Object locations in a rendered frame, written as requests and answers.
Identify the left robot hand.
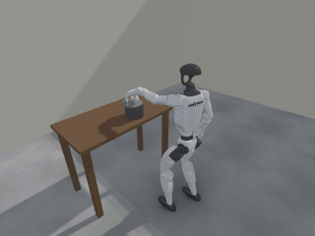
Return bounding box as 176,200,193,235
124,89,139,103

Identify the left robot forearm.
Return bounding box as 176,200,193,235
134,87,156,101

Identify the right robot forearm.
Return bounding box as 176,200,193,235
197,118,213,133

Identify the robot left upper arm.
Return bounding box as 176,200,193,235
150,93,183,107

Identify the pot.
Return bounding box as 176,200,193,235
125,104,145,120

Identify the lid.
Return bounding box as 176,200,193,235
122,99,143,108

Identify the table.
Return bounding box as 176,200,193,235
50,94,173,218

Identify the right robot hand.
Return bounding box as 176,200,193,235
193,130,204,140

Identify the robot right upper arm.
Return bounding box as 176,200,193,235
199,89,214,121

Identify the left robot shin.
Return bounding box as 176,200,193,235
159,173,173,205

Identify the robot torso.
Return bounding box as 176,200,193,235
173,88,204,154

